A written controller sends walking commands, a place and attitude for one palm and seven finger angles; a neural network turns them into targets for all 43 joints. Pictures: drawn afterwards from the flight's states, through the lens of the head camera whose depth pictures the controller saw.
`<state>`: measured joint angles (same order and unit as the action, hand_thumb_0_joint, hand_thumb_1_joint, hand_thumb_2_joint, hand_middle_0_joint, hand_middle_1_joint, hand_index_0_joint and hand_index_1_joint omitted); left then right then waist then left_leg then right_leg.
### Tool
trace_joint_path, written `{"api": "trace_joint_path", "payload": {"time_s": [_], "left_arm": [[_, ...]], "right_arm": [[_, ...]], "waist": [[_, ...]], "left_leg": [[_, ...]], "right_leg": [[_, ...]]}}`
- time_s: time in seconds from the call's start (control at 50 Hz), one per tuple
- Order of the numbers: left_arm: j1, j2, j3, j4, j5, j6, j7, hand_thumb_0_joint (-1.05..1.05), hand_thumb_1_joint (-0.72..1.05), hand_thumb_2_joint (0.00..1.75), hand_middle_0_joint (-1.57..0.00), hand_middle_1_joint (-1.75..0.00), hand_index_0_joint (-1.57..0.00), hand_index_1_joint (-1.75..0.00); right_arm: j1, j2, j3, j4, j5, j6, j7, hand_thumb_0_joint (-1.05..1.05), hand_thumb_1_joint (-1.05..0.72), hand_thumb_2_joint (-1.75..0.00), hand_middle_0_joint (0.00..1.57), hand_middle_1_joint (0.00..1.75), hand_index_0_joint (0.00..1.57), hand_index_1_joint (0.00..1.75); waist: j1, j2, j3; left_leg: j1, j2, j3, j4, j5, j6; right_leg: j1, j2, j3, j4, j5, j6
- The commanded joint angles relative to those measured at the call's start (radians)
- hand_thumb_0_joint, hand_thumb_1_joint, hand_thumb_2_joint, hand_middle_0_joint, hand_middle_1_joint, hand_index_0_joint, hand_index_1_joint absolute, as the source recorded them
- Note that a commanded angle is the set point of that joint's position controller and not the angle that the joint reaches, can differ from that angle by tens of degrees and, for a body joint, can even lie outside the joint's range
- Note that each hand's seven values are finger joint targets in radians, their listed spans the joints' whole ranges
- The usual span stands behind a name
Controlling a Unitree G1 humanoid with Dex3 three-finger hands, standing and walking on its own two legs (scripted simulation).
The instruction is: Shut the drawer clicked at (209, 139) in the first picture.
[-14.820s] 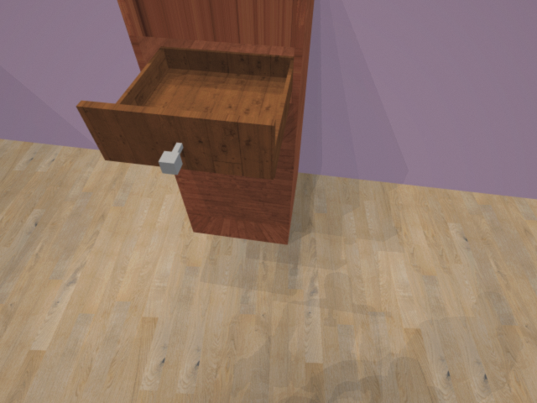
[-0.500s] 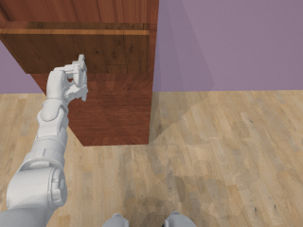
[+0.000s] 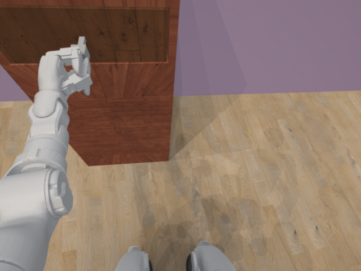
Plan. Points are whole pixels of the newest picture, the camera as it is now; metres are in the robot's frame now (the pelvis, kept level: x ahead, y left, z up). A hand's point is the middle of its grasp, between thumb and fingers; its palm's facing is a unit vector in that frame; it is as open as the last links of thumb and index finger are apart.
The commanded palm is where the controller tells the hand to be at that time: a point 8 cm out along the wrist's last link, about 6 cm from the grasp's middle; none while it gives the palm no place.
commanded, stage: push the drawer shut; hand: left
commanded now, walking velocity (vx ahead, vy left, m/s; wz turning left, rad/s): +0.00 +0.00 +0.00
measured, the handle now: (80, 49) +0.59 +0.17 +0.09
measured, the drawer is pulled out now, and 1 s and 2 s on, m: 0.00 0.00 0.00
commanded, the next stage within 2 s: pull the fist back off the drawer in 0.28 s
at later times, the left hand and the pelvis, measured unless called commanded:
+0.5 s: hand (86, 74) +0.52 +0.15 +0.09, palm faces +0.01 -1.00 -0.04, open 2.9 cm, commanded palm +0.53 +0.19 +0.09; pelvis -0.03 +0.00 -0.01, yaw +1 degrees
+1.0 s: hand (91, 76) +0.51 +0.14 +0.09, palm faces +0.02 -1.00 -0.02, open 3.1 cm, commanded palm +0.47 +0.19 +0.09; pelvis -0.01 +0.00 +0.00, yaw -1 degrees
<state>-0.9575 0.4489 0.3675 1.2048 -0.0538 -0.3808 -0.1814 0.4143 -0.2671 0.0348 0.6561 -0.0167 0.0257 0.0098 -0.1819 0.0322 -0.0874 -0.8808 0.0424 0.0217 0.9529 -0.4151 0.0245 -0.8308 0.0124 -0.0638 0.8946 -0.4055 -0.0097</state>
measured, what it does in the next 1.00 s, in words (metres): stands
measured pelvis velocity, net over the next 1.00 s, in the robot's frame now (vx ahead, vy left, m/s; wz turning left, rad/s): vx -0.01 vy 0.00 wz -0.01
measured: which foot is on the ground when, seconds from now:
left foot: down 0.00-1.00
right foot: down 0.00-1.00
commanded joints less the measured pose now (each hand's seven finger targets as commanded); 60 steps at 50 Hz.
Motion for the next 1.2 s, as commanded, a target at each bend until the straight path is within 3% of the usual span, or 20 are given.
{"api": "trace_joint_path", "payload": {"time_s": [0.0,0.08,0.12,0.14,0.18,0.22,0.24,0.3,0.36,0.54,0.62,0.78,0.82,0.9,0.94,1.0,1.04,1.06,1.16,1.18], "left_arm": [[-0.652,0.238,0.0,-0.249,-0.006,-0.06,0.058,0.0,0.9,0.9,-1.4,-1.6,-1.4,-1.6],[-0.713,0.268,0.003,-0.243,0.005,-0.068,0.071,0.0,0.9,0.9,-1.4,-1.6,-1.4,-1.6],[-0.73,0.224,-0.03,-0.226,0.005,-0.069,0.073,0.0,0.9,0.9,-1.4,-1.6,-1.4,-1.6],[-0.736,0.253,-0.012,-0.221,0.004,-0.069,0.078,0.0,0.9,0.9,-1.4,-1.6,-1.4,-1.6],[-0.768,0.243,-0.027,-0.224,0.009,-0.073,0.085,0.0,0.9,0.9,-1.4,-1.6,-1.4,-1.6],[-0.771,0.221,-0.051,-0.18,0.01,-0.065,0.087,0.0,0.9,0.9,-1.4,-1.6,-1.4,-1.6],[-0.789,0.25,-0.039,-0.189,0.011,-0.066,0.092,0.0,0.9,0.9,-1.4,-1.6,-1.4,-1.6],[-0.81,0.212,-0.082,-0.18,0.014,-0.061,0.098,0.0,0.9,0.9,-1.4,-1.6,-1.4,-1.6],[-0.823,0.231,-0.075,-0.175,0.004,-0.052,0.103,0.0,0.9,0.9,-1.4,-1.6,-1.4,-1.6],[-0.793,0.229,-0.057,-0.153,0.006,-0.037,0.103,0.0,0.9,0.9,-1.4,-1.6,-1.4,-1.6],[-0.779,0.228,-0.047,-0.173,0.01,-0.044,0.102,0.0,0.9,0.9,-1.4,-1.6,-1.4,-1.6],[-0.603,0.187,-0.034,-0.193,-0.002,-0.048,0.092,0.0,0.9,0.9,-1.4,-1.6,-1.4,-1.6],[-0.571,0.212,-0.009,-0.216,-0.008,-0.05,0.092,0.0,0.9,0.9,-1.4,-1.6,-1.4,-1.6],[-0.44,0.178,-0.009,-0.302,-0.015,-0.07,0.086,0.0,0.9,0.9,-1.4,-1.6,-1.4,-1.6],[-0.35,0.158,-0.003,-0.344,-0.03,-0.071,0.086,0.0,0.9,0.9,-1.4,-1.6,-1.4,-1.6],[-0.288,0.11,-0.036,-0.358,-0.038,-0.059,0.084,0.0,0.9,0.9,-1.4,-1.6,-1.4,-1.6],[-0.261,0.145,0.0,-0.364,-0.043,-0.052,0.086,0.0,0.9,0.9,-1.4,-1.6,-1.4,-1.6],[-0.277,0.174,0.015,-0.391,-0.043,-0.059,0.089,0.0,0.9,0.9,-1.4,-1.6,-1.4,-1.6],[-0.229,0.079,-0.053,-0.485,-0.058,-0.083,0.066,0.0,0.9,0.9,-1.4,-1.6,-1.4,-1.6],[-0.16,0.073,-0.048,-0.516,-0.068,-0.077,0.057,0.0,0.9,0.9,-1.4,-1.6,-1.4,-1.6]], "right_arm": [[0.172,-0.176,-0.062,-0.032,-0.004,-0.026,-0.01,0.0,-0.9,-0.9,0.2,0.3,0.2,0.3],[0.182,-0.182,-0.058,-0.019,-0.008,-0.036,-0.013,0.0,-0.9,-0.9,0.2,0.3,0.2,0.3],[0.177,-0.18,-0.057,-0.01,-0.01,-0.043,-0.01,0.0,-0.9,-0.9,0.2,0.3,0.2,0.3],[0.181,-0.185,-0.056,-0.008,-0.011,-0.045,-0.011,0.0,-0.9,-0.9,0.2,0.3,0.2,0.3],[0.183,-0.187,-0.054,-0.006,-0.013,-0.05,-0.012,0.0,-0.9,-0.9,0.2,0.3,0.2,0.3],[0.179,-0.189,-0.049,-0.003,-0.011,-0.057,-0.012,0.0,-0.9,-0.9,0.2,0.3,0.2,0.3],[0.182,-0.195,-0.049,-0.001,-0.01,-0.061,-0.015,0.0,-0.9,-0.9,0.2,0.3,0.2,0.3],[0.177,-0.198,-0.046,0.0,-0.009,-0.071,-0.021,0.0,-0.9,-0.9,0.2,0.3,0.2,0.3],[0.185,-0.206,-0.04,0.005,-0.008,-0.088,-0.029,0.0,-0.9,-0.9,0.2,0.3,0.2,0.3],[0.189,-0.205,-0.041,-0.01,-0.012,-0.095,-0.023,0.0,-0.9,-0.9,0.2,0.3,0.2,0.3],[0.19,-0.203,-0.044,-0.017,-0.016,-0.085,-0.015,0.0,-0.9,-0.9,0.2,0.3,0.2,0.3],[0.176,-0.194,-0.054,-0.045,-0.011,-0.054,0.002,0.0,-0.9,-0.9,0.2,0.3,0.2,0.3],[0.17,-0.192,-0.056,-0.054,-0.009,-0.045,0.003,0.0,-0.9,-0.9,0.2,0.3,0.2,0.3],[0.151,-0.179,-0.066,-0.081,-0.003,-0.026,0.01,0.0,-0.9,-0.9,0.2,0.3,0.2,0.3],[0.136,-0.171,-0.069,-0.098,0.001,-0.017,0.015,0.0,-0.9,-0.9,0.2,0.3,0.2,0.3],[0.122,-0.162,-0.071,-0.1,0.011,-0.002,0.016,0.0,-0.9,-0.9,0.2,0.3,0.2,0.3],[0.117,-0.165,-0.077,-0.1,0.016,0.005,0.012,0.0,-0.9,-0.9,0.2,0.3,0.2,0.3],[0.115,-0.167,-0.076,-0.096,0.016,0.007,0.006,0.0,-0.9,-0.9,0.2,0.3,0.2,0.3],[0.092,-0.143,-0.08,-0.097,0.022,0.001,0.006,0.0,-0.9,-0.9,0.2,0.3,0.2,0.3],[0.086,-0.144,-0.086,-0.104,0.027,0.001,0.008,0.0,-0.9,-0.9,0.2,0.3,0.2,0.3]], "waist": [[-0.07,0.121,-0.461],[-0.088,0.12,-0.469],[-0.097,0.158,-0.451],[-0.097,0.148,-0.449],[-0.11,0.138,-0.464],[-0.121,0.135,-0.418],[-0.125,0.128,-0.409],[-0.138,0.156,-0.408],[-0.146,0.146,-0.41],[-0.129,0.116,-0.422],[-0.111,0.145,-0.441],[-0.062,0.111,-0.459],[-0.046,0.074,-0.446],[0.002,0.114,-0.496],[0.026,0.083,-0.501],[0.021,0.035,-0.444],[0.029,-0.009,-0.416],[0.03,0.001,-0.421],[0.035,0.074,-0.461],[0.056,0.075,-0.493]], "left_leg": [[0.389,-0.017,-0.079,-0.085,0.275,0.008],[0.375,-0.017,-0.085,-0.079,0.25,0.011],[0.399,-0.015,-0.092,-0.081,0.222,0.007],[0.387,-0.015,-0.094,-0.081,0.211,0.008],[0.388,-0.015,-0.099,-0.081,0.202,0.01],[0.355,-0.015,-0.1,-0.087,0.141,0.01],[0.341,-0.014,-0.104,-0.091,0.115,0.011],[0.348,-0.011,-0.111,-0.1,0.061,0.01],[0.334,-0.009,-0.114,-0.109,0.026,0.013],[0.295,-0.017,-0.106,-0.1,0.008,0.013],[0.327,-0.018,-0.112,-0.1,0.047,0.008],[0.365,-0.018,-0.097,-0.104,0.134,0.006],[0.331,-0.021,-0.083,-0.109,0.14,0.01],[0.417,-0.02,-0.074,-0.114,0.258,0.001],[0.417,-0.023,-0.058,-0.12,0.297,0.002],[0.399,-0.024,-0.044,-0.129,0.329,0.006],[0.365,-0.028,-0.031,-0.133,0.314,0.01],[0.367,-0.03,-0.026,-0.132,0.33,0.012],[0.482,-0.026,-0.032,-0.125,0.478,0.003],[0.512,-0.024,-0.033,-0.127,0.516,0.0]], "right_leg": [[0.065,0.033,0.036,-0.111,0.205,-0.003],[0.053,0.034,0.039,-0.112,0.183,-0.003],[0.009,0.034,0.033,-0.119,0.147,-0.005],[0.013,0.035,0.034,-0.119,0.138,-0.006],[0.006,0.034,0.033,-0.118,0.13,-0.004],[-0.02,0.035,0.032,-0.123,0.086,-0.004],[-0.025,0.033,0.032,-0.123,0.068,-0.003],[-0.065,0.029,0.031,-0.122,0.032,-0.002],[-0.062,0.027,0.032,-0.127,0.015,-0.001],[-0.04,0.026,0.032,-0.123,0.004,-0.003],[-0.038,0.027,0.027,-0.114,0.028,-0.008],[0.017,0.032,0.022,-0.118,0.084,-0.012],[0.07,0.033,0.028,-0.124,0.096,-0.009],[0.11,0.035,0.022,-0.112,0.189,-0.016],[0.166,0.038,0.023,-0.115,0.243,-0.015],[0.198,0.04,0.026,-0.123,0.306,-0.01],[0.24,0.038,0.036,-0.133,0.327,-0.007],[0.261,0.036,0.044,-0.132,0.356,-0.007],[0.259,0.034,0.038,-0.118,0.456,-0.011],[0.279,0.034,0.037,-0.118,0.473,-0.011]]}}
